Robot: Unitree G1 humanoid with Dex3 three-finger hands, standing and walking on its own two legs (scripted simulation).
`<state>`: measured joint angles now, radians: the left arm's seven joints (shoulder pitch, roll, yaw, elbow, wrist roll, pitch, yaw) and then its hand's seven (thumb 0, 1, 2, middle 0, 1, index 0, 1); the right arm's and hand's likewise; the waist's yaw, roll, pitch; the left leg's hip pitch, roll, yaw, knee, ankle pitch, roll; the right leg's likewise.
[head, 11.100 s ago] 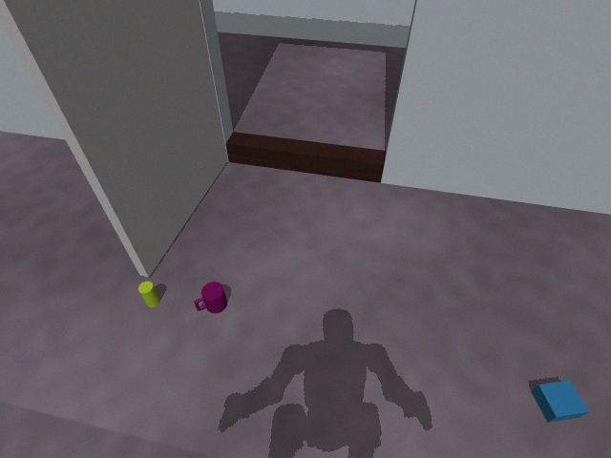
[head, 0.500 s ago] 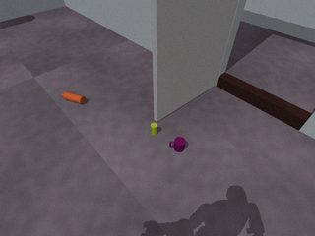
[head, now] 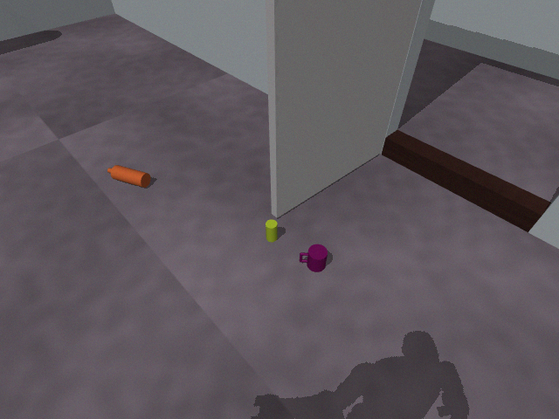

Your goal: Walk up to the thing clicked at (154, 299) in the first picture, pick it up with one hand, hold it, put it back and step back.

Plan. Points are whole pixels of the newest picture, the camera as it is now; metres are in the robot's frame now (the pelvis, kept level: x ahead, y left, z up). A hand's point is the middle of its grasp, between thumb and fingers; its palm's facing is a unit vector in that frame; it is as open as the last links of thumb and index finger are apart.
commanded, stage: stand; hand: left
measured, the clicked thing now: (271, 231) +1.06 +0.03 -0.73
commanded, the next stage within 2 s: walk up in 0.62 s
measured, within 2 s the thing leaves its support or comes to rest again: neither
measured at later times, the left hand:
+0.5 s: hand out of the picture +0.08 +0.26 -0.15, palm faces -0.05 -0.93 -0.35, open 7.4 cm
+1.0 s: hand (57, 412) +0.20 +0.36 -0.14, palm faces -0.35 -0.81 -0.47, open 7.4 cm
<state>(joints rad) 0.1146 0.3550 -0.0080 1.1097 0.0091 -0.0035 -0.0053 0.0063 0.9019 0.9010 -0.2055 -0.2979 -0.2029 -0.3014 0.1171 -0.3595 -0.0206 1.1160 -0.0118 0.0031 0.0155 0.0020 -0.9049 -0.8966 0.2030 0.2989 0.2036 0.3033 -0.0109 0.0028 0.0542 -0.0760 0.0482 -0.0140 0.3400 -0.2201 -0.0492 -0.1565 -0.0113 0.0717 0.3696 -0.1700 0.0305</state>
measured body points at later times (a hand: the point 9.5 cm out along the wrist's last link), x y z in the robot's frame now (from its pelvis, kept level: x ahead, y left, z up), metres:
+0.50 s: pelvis +0.00 +0.00 +0.00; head +0.01 +0.00 +0.45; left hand +0.08 +0.31 -0.13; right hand +0.06 -0.30 -0.14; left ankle -0.02 +0.15 -0.75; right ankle +0.02 -0.14 -0.75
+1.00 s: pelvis +0.07 +0.09 +0.00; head +0.09 +0.07 +0.45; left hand +0.22 +0.40 -0.11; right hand -0.01 -0.25 -0.11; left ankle +0.01 +0.18 -0.75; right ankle +0.05 -0.07 -0.68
